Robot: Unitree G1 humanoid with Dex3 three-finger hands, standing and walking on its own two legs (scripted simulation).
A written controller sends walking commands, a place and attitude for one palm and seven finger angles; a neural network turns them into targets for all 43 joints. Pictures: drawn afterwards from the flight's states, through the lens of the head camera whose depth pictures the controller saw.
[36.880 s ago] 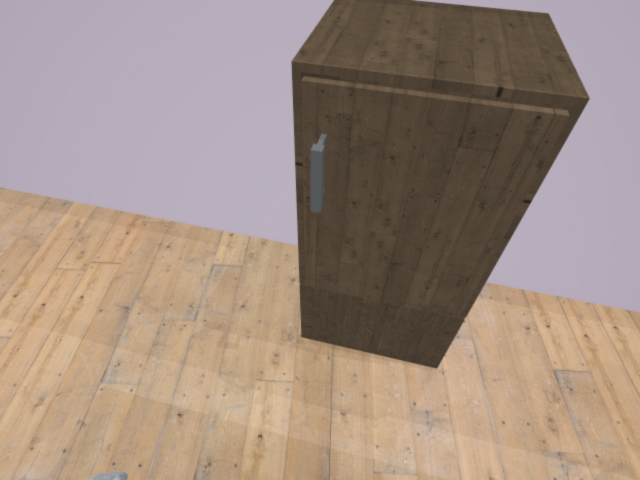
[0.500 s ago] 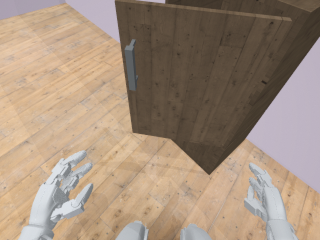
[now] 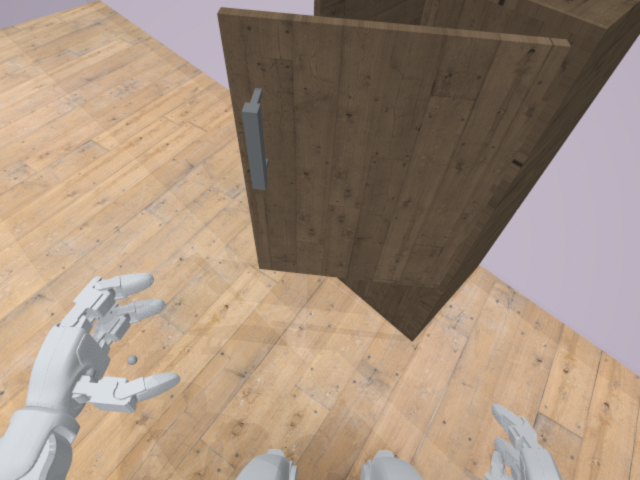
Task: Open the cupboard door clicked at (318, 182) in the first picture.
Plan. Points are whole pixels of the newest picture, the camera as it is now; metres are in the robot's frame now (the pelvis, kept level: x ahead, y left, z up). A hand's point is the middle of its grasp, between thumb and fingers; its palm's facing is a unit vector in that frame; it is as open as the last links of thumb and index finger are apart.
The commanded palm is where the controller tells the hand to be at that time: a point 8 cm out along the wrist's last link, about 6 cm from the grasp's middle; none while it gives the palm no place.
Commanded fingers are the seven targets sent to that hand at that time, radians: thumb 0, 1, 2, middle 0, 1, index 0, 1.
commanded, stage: raise the hand with hooked fingers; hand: left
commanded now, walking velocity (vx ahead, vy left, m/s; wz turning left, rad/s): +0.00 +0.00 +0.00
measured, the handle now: (258, 141) +0.57 +0.13 +0.08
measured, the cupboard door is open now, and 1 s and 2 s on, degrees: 39 39 39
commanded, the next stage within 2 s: move the hooked fingers beside the handle in 1.16 s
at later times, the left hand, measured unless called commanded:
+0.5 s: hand (98, 309) +0.28 +0.26 +0.08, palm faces +0.00 -1.00 -0.03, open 13.9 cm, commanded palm +0.26 +0.31 +0.09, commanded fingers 0.00 -0.50 0.30 -0.30 -1.20 -0.30 -1.20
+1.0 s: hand (101, 284) +0.30 +0.26 +0.10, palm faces -0.01 -1.00 -0.02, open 14.0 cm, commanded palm +0.27 +0.31 +0.10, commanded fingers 0.00 -0.50 0.30 -0.30 -1.20 -0.30 -1.20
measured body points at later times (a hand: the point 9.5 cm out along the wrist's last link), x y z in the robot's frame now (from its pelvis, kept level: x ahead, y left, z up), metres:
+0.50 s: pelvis +0.01 -0.01 +0.02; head +0.06 +0.00 +0.47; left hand +0.27 +0.31 +0.09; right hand +0.18 -0.24 -0.05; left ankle +0.01 +0.08 -0.67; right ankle +0.04 -0.12 -0.67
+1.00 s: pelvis +0.01 -0.01 +0.03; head +0.06 -0.01 +0.47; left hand +0.29 +0.31 +0.10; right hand +0.16 -0.27 -0.05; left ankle +0.01 +0.08 -0.67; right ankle +0.04 -0.12 -0.67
